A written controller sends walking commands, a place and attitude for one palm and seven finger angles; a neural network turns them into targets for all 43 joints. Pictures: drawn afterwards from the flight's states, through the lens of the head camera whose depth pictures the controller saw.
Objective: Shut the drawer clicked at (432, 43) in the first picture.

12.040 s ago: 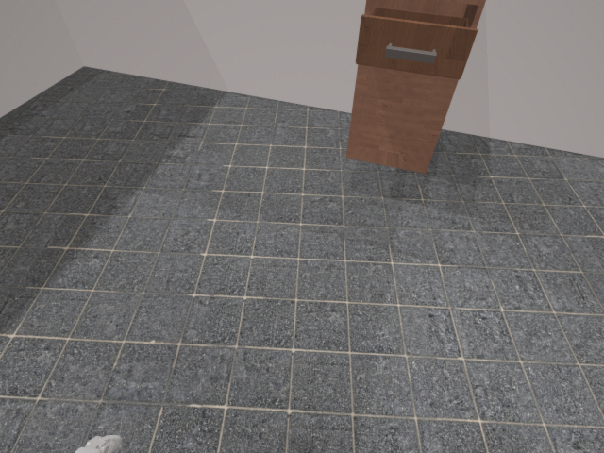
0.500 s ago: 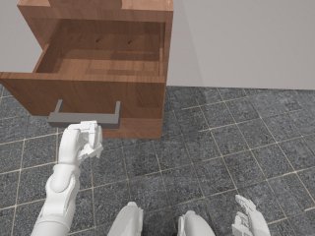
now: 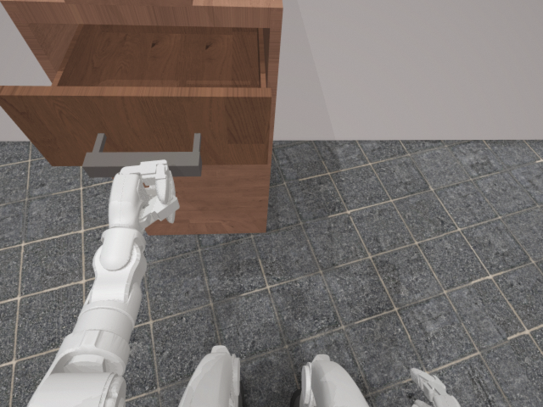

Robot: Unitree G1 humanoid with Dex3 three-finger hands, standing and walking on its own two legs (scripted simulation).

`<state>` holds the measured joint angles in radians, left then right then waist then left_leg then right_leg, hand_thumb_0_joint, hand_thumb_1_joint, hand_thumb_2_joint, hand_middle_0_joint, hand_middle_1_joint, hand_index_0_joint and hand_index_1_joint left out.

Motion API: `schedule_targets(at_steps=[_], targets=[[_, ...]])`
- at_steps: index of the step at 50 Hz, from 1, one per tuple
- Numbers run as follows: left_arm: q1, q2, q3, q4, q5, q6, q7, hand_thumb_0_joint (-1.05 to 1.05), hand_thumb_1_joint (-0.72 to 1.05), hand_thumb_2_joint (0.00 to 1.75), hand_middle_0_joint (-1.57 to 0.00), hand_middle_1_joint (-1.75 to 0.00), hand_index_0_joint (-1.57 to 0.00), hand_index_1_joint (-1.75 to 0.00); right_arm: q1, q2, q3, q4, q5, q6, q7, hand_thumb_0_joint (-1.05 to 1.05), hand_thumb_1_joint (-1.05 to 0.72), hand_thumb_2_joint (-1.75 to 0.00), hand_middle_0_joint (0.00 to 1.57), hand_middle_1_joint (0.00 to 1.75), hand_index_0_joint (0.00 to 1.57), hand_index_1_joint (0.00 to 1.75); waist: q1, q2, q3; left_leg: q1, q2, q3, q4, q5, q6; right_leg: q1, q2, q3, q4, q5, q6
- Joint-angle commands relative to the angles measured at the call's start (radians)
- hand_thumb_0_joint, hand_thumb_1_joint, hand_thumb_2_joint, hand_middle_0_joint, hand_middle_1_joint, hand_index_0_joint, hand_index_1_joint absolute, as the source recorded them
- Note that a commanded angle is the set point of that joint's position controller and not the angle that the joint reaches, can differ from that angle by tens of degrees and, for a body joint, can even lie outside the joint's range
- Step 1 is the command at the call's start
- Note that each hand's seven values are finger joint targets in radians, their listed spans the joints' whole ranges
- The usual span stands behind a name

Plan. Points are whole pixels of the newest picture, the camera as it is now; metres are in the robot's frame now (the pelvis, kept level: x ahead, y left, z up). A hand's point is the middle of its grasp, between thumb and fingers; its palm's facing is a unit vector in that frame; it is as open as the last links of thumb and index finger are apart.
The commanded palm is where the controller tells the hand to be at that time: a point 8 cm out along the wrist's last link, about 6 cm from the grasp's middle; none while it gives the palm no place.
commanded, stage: push the drawer shut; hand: left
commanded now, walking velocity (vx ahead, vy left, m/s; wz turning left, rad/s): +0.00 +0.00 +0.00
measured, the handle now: (147, 152) +0.49 +0.20 +0.05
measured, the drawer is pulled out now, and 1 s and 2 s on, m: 0.17 0.04 0.00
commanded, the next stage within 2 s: pull the fist back off the drawer in 1.68 s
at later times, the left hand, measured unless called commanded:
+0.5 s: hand (179, 163) +0.47 +0.15 +0.04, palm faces +0.04 -1.00 -0.05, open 2.9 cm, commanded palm +0.47 +0.20 +0.05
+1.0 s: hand (178, 134) +0.53 +0.16 +0.04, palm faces +0.03 -1.00 -0.04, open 2.9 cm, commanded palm +0.54 +0.20 +0.05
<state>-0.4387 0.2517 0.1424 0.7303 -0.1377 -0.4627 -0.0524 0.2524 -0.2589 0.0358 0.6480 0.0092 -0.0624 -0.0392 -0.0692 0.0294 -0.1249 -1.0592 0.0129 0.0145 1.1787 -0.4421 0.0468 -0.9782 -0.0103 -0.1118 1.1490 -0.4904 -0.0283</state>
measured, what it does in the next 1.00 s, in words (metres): stands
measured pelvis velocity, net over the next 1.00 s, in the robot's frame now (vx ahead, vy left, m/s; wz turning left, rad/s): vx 0.01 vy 0.00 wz -0.03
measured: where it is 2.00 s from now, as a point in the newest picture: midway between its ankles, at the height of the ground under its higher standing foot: outside the picture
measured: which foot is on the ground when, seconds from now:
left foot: down 0.00-1.00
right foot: down 0.00-1.00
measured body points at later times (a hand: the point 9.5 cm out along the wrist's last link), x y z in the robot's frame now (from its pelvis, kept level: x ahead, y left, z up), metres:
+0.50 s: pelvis +0.01 -0.01 -0.01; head +0.13 +0.01 +0.43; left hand +0.46 +0.21 +0.04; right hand +0.07 -0.27 -0.12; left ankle +0.07 +0.09 -0.64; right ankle +0.04 -0.11 -0.64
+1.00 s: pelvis +0.01 +0.00 -0.02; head +0.16 +0.02 +0.41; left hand +0.52 +0.22 +0.04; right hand +0.02 -0.27 -0.13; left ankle +0.07 +0.09 -0.64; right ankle +0.04 -0.11 -0.64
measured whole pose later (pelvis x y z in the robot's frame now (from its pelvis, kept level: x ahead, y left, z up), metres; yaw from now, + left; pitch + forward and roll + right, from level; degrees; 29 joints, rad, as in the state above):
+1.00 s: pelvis +0.01 +0.00 -0.02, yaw -2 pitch +25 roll -4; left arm -0.92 0.47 0.35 1.19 -0.06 -0.47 -0.13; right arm 0.33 -0.27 0.05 0.66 -0.03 0.01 -0.01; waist -0.17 0.04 -0.13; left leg -1.23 0.04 -0.01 1.25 -0.47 0.04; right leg -1.14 0.02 -0.13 1.19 -0.50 -0.04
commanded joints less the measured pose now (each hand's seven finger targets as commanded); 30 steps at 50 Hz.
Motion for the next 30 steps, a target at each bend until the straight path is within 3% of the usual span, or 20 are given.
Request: schedule_targets(at_steps=[1,5,8,14,17,20,22,26,28,30], targets=[[-0.573,0.141,0.043,-0.182,0.000,-0.086,0.026,0.00,0.90,0.90,-1.40,-1.60,-1.40,-1.60,0.046,-0.164,-0.062,-0.092,-0.009,-0.030,-0.002,0.00,-0.90,-0.90,0.20,0.30,0.20,0.30,-0.073,0.040,-0.376,0.365,0.003,-0.126,-0.202,-0.069,-0.029,0.004,0.031,0.075,-0.182,0.003,0.003],[-0.634,0.139,0.043,-0.146,0.012,-0.105,0.027,0.00,0.90,0.90,-1.40,-1.60,-1.40,-1.60,0.072,-0.165,-0.067,-0.082,-0.014,-0.022,0.004,0.00,-0.90,-0.90,0.20,0.30,0.20,0.30,-0.078,0.062,-0.424,0.404,0.003,-0.128,-0.191,-0.009,-0.029,-0.003,0.033,0.073,-0.171,0.038,0.000],[-0.680,0.171,0.066,-0.087,0.018,-0.112,0.025,0.00,0.90,0.90,-1.40,-1.60,-1.40,-1.60,0.088,-0.168,-0.066,-0.073,-0.016,-0.013,0.005,0.00,-0.90,-0.90,0.20,0.30,0.20,0.30,-0.091,0.036,-0.396,0.374,0.004,-0.124,-0.184,-0.018,-0.024,-0.006,0.037,0.076,-0.175,0.031,0.002],[-0.732,0.228,0.117,-0.023,0.025,-0.135,0.008,0.00,0.90,0.90,-1.40,-1.60,-1.40,-1.60,0.107,-0.164,-0.063,-0.067,-0.020,0.007,0.009,0.00,-0.90,-0.90,0.20,0.30,0.20,0.30,-0.081,0.065,-0.445,0.351,-0.003,-0.097,-0.158,0.042,-0.021,0.040,0.040,0.091,-0.175,0.060,0.002],[-0.766,0.222,0.115,0.016,0.024,-0.139,0.001,0.00,0.90,0.90,-1.40,-1.60,-1.40,-1.60,0.113,-0.162,-0.062,-0.064,-0.022,0.016,0.012,0.00,-0.90,-0.90,0.20,0.30,0.20,0.30,-0.092,0.053,-0.429,0.333,-0.002,-0.097,-0.155,0.030,-0.020,0.034,0.041,0.091,-0.178,0.051,0.004],[-0.803,0.270,0.143,0.067,0.025,-0.138,-0.012,0.00,0.90,0.90,-1.40,-1.60,-1.40,-1.60,0.128,-0.169,-0.061,-0.055,-0.022,0.021,0.010,0.00,-0.90,-0.90,0.20,0.30,0.20,0.30,-0.108,0.050,-0.412,0.309,0.001,-0.098,-0.144,0.023,-0.016,0.015,0.044,0.096,-0.175,0.048,0.005],[-0.834,0.269,0.142,0.062,0.021,-0.139,-0.020,0.00,0.90,0.90,-1.40,-1.60,-1.40,-1.60,0.137,-0.168,-0.061,-0.056,-0.023,0.024,0.012,0.00,-0.90,-0.90,0.20,0.30,0.20,0.30,-0.113,0.058,-0.435,0.314,-0.001,-0.094,-0.133,0.040,-0.013,0.022,0.045,0.101,-0.176,0.059,0.006],[-0.858,0.330,0.187,0.084,0.018,-0.131,-0.039,0.00,0.90,0.90,-1.40,-1.60,-1.40,-1.60,0.157,-0.172,-0.060,-0.053,-0.027,0.030,0.012,0.00,-0.90,-0.90,0.20,0.30,0.20,0.30,-0.112,0.068,-0.479,0.300,0.002,-0.089,-0.112,0.098,-0.010,0.052,0.049,0.108,-0.166,0.101,0.006],[-0.867,0.342,0.195,0.104,0.014,-0.124,-0.049,0.00,0.90,0.90,-1.40,-1.60,-1.40,-1.60,0.163,-0.171,-0.058,-0.053,-0.027,0.034,0.015,0.00,-0.90,-0.90,0.20,0.30,0.20,0.30,-0.113,0.094,-0.470,0.293,0.001,-0.085,-0.103,0.109,-0.009,0.047,0.051,0.112,-0.164,0.108,0.004],[-0.884,0.344,0.193,0.139,0.016,-0.114,-0.056,0.00,0.90,0.90,-1.40,-1.60,-1.40,-1.60,0.167,-0.171,-0.055,-0.050,-0.025,0.039,0.015,0.00,-0.90,-0.90,0.20,0.30,0.20,0.30,-0.129,0.063,-0.444,0.259,0.004,-0.085,-0.097,0.094,-0.007,0.041,0.053,0.113,-0.169,0.097,0.008]])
